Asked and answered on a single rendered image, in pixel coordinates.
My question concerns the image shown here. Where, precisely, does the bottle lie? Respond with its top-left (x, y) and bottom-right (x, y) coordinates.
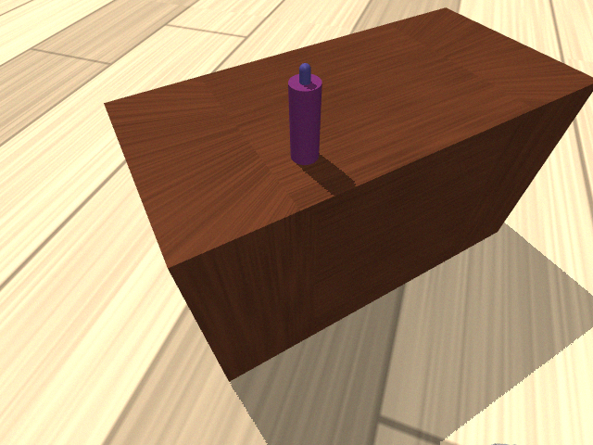
top-left (288, 63), bottom-right (322, 165)

